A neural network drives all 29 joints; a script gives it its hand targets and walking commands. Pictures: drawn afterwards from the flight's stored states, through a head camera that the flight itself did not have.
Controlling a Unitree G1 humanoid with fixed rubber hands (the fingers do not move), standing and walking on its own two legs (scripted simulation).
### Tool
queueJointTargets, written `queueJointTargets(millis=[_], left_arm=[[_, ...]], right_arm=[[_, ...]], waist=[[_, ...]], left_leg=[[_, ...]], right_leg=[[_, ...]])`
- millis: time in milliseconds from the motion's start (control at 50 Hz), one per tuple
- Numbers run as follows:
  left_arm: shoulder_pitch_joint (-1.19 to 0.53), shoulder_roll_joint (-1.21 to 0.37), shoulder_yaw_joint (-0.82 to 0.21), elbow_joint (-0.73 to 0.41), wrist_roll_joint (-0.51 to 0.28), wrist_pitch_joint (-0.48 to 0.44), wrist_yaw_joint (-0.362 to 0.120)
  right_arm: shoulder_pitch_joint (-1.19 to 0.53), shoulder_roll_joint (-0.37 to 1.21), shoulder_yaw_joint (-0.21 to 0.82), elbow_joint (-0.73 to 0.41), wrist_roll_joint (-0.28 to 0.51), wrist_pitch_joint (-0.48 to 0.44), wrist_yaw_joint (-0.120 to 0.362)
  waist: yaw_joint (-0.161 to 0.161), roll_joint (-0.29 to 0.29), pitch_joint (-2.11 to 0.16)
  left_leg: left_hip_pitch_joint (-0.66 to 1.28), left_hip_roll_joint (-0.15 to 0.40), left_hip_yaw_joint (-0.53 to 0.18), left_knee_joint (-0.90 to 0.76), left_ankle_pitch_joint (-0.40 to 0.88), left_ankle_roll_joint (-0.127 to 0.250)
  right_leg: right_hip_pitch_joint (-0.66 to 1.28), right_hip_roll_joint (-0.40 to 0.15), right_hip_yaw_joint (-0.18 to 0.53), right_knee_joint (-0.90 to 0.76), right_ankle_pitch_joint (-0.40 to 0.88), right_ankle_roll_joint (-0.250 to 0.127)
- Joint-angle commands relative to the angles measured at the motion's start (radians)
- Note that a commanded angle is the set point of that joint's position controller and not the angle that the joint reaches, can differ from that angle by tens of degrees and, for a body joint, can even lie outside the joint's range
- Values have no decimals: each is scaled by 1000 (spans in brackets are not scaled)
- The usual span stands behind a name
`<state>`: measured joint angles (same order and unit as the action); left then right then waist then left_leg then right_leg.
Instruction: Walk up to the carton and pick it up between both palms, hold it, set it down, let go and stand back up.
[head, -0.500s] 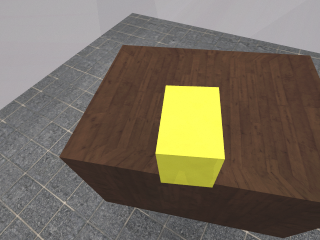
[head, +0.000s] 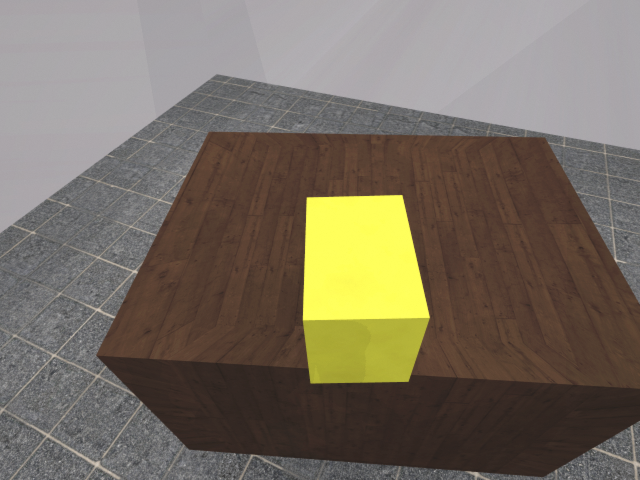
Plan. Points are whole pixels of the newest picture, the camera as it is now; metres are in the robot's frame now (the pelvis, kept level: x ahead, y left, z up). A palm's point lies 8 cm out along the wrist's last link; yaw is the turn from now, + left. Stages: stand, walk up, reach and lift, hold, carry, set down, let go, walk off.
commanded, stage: walk up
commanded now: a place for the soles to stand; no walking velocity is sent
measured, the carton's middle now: (356, 288) +0.45 -0.02 -0.06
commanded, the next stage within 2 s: none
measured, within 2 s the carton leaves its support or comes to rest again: neither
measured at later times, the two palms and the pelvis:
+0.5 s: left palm out of the picture +0.07 +0.24 -0.14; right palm out of the picture +0.00 -0.26 -0.15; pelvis -0.01 -0.01 -0.01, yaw -8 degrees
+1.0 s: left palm out of the picture +0.06 +0.18 -0.14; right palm out of the picture -0.04 -0.27 -0.13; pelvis -0.02 -0.04 +0.00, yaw -4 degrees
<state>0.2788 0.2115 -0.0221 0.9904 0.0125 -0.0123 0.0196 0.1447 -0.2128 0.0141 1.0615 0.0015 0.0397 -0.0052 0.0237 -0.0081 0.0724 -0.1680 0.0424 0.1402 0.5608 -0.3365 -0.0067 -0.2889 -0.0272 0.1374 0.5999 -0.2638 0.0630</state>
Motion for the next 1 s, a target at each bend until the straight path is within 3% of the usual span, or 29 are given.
queueJointTargets(millis=[0, 160, 320, 340, 380, 400, 420, 440, 460, 480, 500, 520, 540, 560, 580, 600, 620, 640, 700, 740, 780, 800, 820, 840, 860, 880, 920, 940, 980], left_arm=[[24, 173, 31, -73, -4, -26, 10], [20, 195, 32, -90, -4, -18, 14], [20, 179, 26, -106, -4, -11, 16], [-9, 215, 45, -101, 0, 5, 10], [-5, 181, 43, -104, 15, 23, 10], [-9, 173, 45, -107, 23, 29, 11], [-19, 169, 47, -115, 28, 32, 10], [-31, 165, 49, -119, 30, 31, 7], [-28, 156, 50, -117, 26, 27, 0], [7, 141, 52, -105, 21, 21, -6], [43, 153, 59, -90, 12, 11, -11], [79, 196, 75, -69, 4, 2, -10], [93, 252, 89, -66, -11, 1, -5], [76, 269, 86, -64, -28, 8, 3], [48, 270, 84, -57, -33, 17, 11], [8, 254, 78, -64, -33, 24, 16], [-19, 236, 73, -73, -30, 31, 23], [-41, 221, 68, -86, -21, 36, 31], [-79, 188, 61, -100, 8, 26, 31], [-130, 169, 57, -111, 14, 24, 21], [-163, 157, 49, -115, 11, 28, 12], [-160, 140, 43, -115, 8, 29, 6], [-142, 122, 36, -113, 3, 30, 2], [-103, 99, 28, -101, 0, 34, 0], [-95, 88, 28, -84, 4, 37, 4], [-86, 89, 28, -73, 10, 32, 5], [-76, 129, 35, -45, 6, 11, 0], [-77, 137, 37, -35, 1, 4, -2], [-83, 139, 34, -25, -2, -2, -1]], right_arm=[[13, -164, -27, -64, -5, -15, -7], [44, -178, -22, -72, -10, -7, -8], [40, -219, -27, -86, -9, -2, -9], [65, -229, -42, -113, -21, -15, -15], [67, -276, -57, -117, -24, -29, -26], [61, -280, -59, -120, -31, -35, -29], [56, -277, -59, -126, -38, -40, -28], [44, -268, -56, -133, -43, -44, -26], [22, -257, -51, -146, -45, -46, -22], [-15, -242, -44, -158, -48, -45, -17], [-25, -222, -37, -166, -50, -39, -8], [-17, -179, -25, -176, -50, -31, 0], [32, -125, -6, -185, -36, -23, 7], [68, -106, 2, -185, -22, -5, 4], [96, -117, -1, -165, -10, 14, -6], [101, -126, -1, -154, -8, 18, -10], [100, -129, 2, -144, -7, 12, -10], [134, -128, 4, -131, -5, 2, -10], [212, -122, 3, -99, -4, -25, -19], [238, -119, -6, -97, -5, -39, -22], [254, -122, -15, -102, -4, -53, -19], [242, -137, -21, -110, -4, -58, -17], [212, -163, -29, -123, -3, -62, -17], [162, -199, -40, -132, 5, -62, -18], [96, -216, -46, -124, 14, -57, -17], [66, -198, -40, -119, 18, -56, -13], [94, -142, -19, -110, 17, -62, -5], [122, -121, -12, -103, 14, -66, -5], [162, -115, -11, -86, 16, -70, -3]], waist=[[-17, -44, -40], [-17, -74, -72], [-4, -15, -39], [-34, -38, -26], [-25, 71, -1], [-29, 94, 12], [-31, 101, 15], [-28, 123, 25], [-15, 149, 24], [16, 160, 22], [28, 116, 9], [33, -4, -16], [18, -124, -61], [9, -146, -33], [2, -153, 15], [-4, -159, 53], [-12, -148, 70], [-19, -165, 45], [-33, -163, -102], [-54, -129, -158], [-74, -63, -175], [-66, -21, -173], [-44, 55, -153], [-10, 107, -110], [6, 128, -32], [20, 135, 8], [16, 119, -4], [8, 115, -9], [-7, 92, 2]], left_leg=[[20, 86, -85, -143, 25, 68], [59, 76, -67, -109, 2, 64], [-15, 142, -67, -172, -65, 95], [45, 222, -167, -217, -36, 136], [52, 411, -250, -257, 174, 231], [42, 471, -261, -255, 271, 271], [44, 486, -244, -249, 328, 285], [22, 474, -205, -240, 373, 276], [-20, 437, -146, -221, 394, 243], [-70, 374, -64, -158, 412, 188], [-111, 267, 17, -47, 344, 121], [-138, 163, 69, 119, 279, 61], [-177, 50, 67, 261, 47, 14], [-184, -10, 3, 302, -319, 5], [-131, 15, -69, 328, -397, 19], [-154, 28, -92, 327, -383, 29], [-193, 35, -110, 318, -352, 34], [-219, 42, -124, 304, -318, 36], [-140, 36, -168, 284, -197, 30], [-21, 29, -170, 135, -49, 39], [79, 33, -183, -55, 159, 52], [82, 66, -244, -110, 177, 67], [44, 141, -364, -200, 98, 97], [-48, 218, -484, -276, -61, 139], [-241, 233, -478, -297, -166, 167], [-336, 192, -437, -308, -212, 147], [-306, 92, -329, -264, -88, 83], [-255, 72, -303, -226, -11, 70], [-215, 61, -295, -193, 5, 69]], right_leg=[[-71, -39, 67, -101, 222, -110], [-119, -44, 142, -113, 173, -127], [-114, 21, 67, 7, 170, -105], [-190, 46, 38, 102, 156, -85], [-248, 33, -38, 239, -155, -47], [-259, 11, -46, 298, -264, -39], [-260, -9, -49, 316, -307, -36], [-236, -25, -57, 292, -301, -40], [-167, -45, -59, 213, -236, -49], [-64, -53, -59, 71, -73, -67], [37, -46, -29, -42, 202, -81], [96, -73, 62, -105, 461, -95], [120, -160, 252, -196, 531, -138], [43, -219, 382, -303, 327, -196], [-69, -234, 400, -372, 34, -222], [-77, -224, 387, -405, -112, -222], [-57, -210, 338, -415, -157, -222], [-3, -201, 279, -393, -125, -229], [62, -236, 208, -298, 135, -283], [36, -213, 127, -226, 215, -251], [-25, -172, 38, -175, 170, -189], [-39, -140, 1, -143, 100, -152], [-57, -90, -48, -92, -24, -114], [-52, -11, -117, -36, -132, -85], [64, 8, -135, -34, -132, -79], [146, -11, -107, -81, -87, -86], [187, -66, -44, -154, 18, -109], [156, -79, -32, -165, 31, -122], [113, -94, -30, -204, -28, -129]])
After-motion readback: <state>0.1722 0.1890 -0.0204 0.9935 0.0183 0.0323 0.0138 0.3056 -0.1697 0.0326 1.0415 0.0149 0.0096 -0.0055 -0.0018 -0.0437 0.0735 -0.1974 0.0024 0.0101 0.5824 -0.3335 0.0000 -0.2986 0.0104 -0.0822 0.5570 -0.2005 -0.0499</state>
